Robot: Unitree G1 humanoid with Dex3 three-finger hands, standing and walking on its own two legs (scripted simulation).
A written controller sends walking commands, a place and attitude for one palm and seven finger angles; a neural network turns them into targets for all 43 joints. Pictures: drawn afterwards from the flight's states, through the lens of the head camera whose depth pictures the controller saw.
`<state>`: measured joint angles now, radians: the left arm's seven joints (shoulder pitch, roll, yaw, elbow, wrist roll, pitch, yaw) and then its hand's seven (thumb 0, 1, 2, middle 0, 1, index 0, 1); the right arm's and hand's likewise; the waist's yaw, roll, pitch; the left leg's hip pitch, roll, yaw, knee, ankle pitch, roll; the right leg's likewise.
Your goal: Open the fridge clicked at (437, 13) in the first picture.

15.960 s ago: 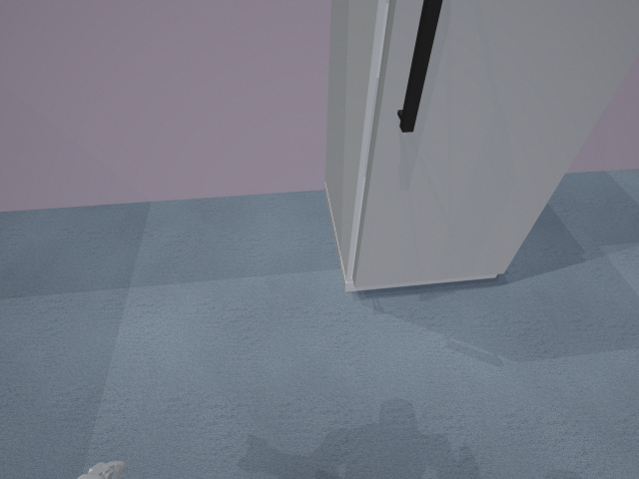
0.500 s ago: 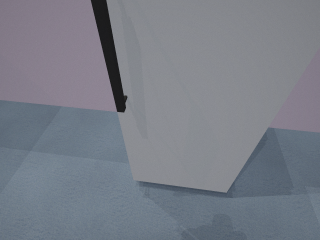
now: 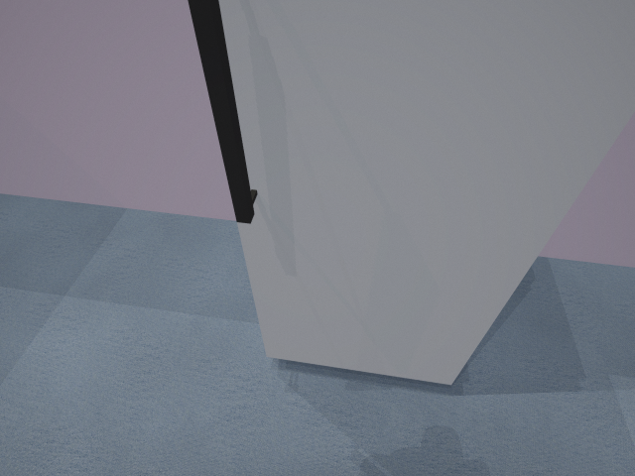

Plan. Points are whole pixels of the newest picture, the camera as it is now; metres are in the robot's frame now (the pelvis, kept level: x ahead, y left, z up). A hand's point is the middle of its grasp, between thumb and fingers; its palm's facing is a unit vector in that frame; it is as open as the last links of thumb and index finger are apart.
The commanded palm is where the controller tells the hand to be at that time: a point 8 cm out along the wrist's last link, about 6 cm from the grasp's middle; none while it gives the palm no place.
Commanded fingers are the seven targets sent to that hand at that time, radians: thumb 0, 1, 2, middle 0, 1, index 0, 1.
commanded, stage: look again from close up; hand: left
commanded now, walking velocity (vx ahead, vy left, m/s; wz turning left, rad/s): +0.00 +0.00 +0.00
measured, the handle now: (228, 91) +0.54 +0.16 +0.23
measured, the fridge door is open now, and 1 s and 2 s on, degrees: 0 0 0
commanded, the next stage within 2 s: shuffle to correct the standing spot in 0.28 s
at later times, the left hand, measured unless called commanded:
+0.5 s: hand out of the picture +0.02 +0.18 -0.17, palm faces +0.05 -0.98 -0.20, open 7.4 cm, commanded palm none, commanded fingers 0.00 0.90 0.90 -0.20 -0.30 -0.20 -0.30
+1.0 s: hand out of the picture +0.06 +0.22 -0.17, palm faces -0.02 -0.97 -0.24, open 7.3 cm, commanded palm none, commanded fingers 0.00 0.90 0.90 -0.20 -0.30 -0.20 -0.30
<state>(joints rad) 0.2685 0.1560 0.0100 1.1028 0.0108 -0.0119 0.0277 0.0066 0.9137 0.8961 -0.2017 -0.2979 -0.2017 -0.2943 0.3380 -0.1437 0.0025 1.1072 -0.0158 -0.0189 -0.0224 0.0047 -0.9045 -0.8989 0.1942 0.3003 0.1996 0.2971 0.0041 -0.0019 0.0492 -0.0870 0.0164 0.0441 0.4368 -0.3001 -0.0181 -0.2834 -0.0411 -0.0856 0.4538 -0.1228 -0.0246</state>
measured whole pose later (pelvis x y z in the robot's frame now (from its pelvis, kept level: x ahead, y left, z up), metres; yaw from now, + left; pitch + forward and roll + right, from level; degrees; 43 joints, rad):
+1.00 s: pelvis +0.03 +0.04 -0.01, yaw -3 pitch -3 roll +1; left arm 0.26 0.14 0.00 1.10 0.01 -0.01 0.03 0.01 0.92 0.90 -0.20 -0.30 -0.20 -0.29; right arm 0.36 -0.12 0.03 1.05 -0.02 -0.03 -0.03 0.02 -0.91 -0.90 0.20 0.30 0.20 0.30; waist 0.00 0.05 0.03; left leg -0.04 -0.03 0.12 0.47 -0.39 0.04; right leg -0.30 -0.07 0.00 0.56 -0.21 0.03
